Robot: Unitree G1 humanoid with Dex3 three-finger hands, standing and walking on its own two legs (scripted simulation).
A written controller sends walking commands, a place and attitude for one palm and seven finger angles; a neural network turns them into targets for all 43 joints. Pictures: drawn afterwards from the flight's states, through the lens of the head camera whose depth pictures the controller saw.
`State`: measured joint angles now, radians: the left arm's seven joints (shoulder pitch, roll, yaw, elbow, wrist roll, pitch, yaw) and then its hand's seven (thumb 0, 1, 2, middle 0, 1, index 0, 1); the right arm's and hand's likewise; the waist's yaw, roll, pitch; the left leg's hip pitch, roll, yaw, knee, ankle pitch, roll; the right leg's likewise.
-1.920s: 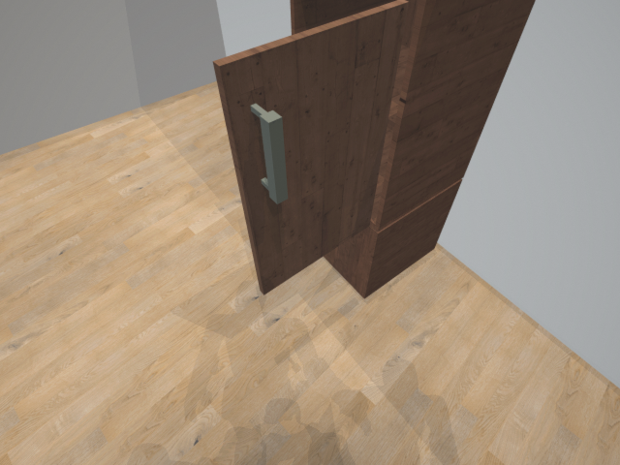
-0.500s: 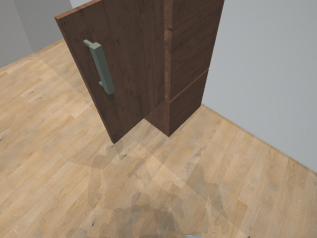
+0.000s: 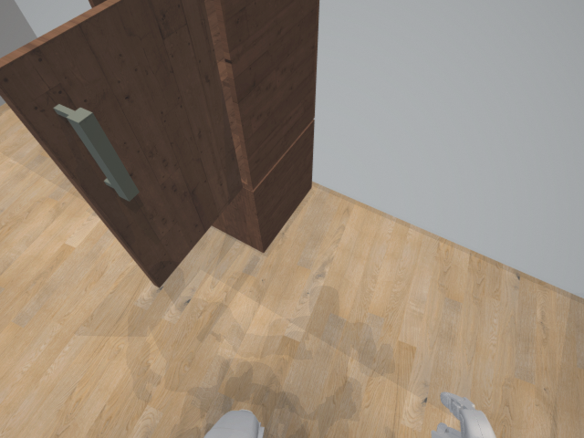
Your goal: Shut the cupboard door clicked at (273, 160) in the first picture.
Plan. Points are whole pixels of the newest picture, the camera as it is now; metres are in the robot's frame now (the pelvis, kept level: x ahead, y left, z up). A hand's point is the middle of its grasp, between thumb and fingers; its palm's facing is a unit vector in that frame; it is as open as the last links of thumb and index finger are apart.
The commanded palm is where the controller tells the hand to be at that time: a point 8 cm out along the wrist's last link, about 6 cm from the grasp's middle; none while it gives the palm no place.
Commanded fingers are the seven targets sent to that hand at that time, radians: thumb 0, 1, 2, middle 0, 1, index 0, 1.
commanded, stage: walk to a spot facing it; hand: left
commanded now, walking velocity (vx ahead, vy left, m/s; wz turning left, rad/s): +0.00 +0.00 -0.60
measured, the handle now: (98, 155) +0.46 +0.36 +0.08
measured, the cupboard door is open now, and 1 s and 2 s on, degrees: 91 91 91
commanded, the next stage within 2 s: turn to face it in 1.98 s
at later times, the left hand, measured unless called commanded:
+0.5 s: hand (190, 392) +0.18 +0.20 -0.18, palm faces -0.32 -0.91 -0.27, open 7.4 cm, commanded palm none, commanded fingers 0.00 0.90 0.90 -0.20 -0.30 -0.20 -0.30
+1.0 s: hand (275, 333) +0.29 +0.07 -0.16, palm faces -0.63 -0.76 -0.16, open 7.4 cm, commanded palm none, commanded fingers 0.00 0.90 0.90 -0.20 -0.30 -0.20 -0.30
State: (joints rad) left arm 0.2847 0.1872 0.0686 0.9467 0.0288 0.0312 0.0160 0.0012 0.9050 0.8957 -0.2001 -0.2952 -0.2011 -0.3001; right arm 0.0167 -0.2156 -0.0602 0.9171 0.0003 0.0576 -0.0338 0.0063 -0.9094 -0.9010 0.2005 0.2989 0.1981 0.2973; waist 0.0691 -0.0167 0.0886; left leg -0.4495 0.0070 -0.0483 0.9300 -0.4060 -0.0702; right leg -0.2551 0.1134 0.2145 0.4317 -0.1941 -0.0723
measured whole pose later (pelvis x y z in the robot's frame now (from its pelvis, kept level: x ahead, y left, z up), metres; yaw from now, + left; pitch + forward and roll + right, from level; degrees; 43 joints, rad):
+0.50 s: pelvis +0.01 +0.02 -0.02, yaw -19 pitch +2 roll -1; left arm 0.14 0.29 0.08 0.87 0.02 0.04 -0.04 0.00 0.91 0.90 -0.19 -0.29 -0.19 -0.30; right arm 0.26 -0.24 -0.05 0.91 -0.02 0.03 -0.03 0.01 -0.90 -0.90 0.21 0.30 0.20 0.30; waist -0.01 0.00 0.10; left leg -0.26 0.15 0.14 0.69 -0.42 -0.06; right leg -0.31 -0.03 -0.04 0.58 -0.24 0.01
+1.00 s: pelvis +0.08 +0.00 +0.00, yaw -38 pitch +2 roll -2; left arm 0.10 0.23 0.07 0.89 0.03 0.05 -0.07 0.01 0.91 0.90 -0.19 -0.29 -0.19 -0.30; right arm 0.41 -0.18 -0.02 0.98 -0.04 -0.05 -0.02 0.00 -0.91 -0.90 0.20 0.30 0.20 0.30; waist -0.03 -0.01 0.07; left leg -0.12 0.13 0.22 0.39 -0.30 -0.04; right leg -0.58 -0.07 -0.07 0.99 -0.28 0.02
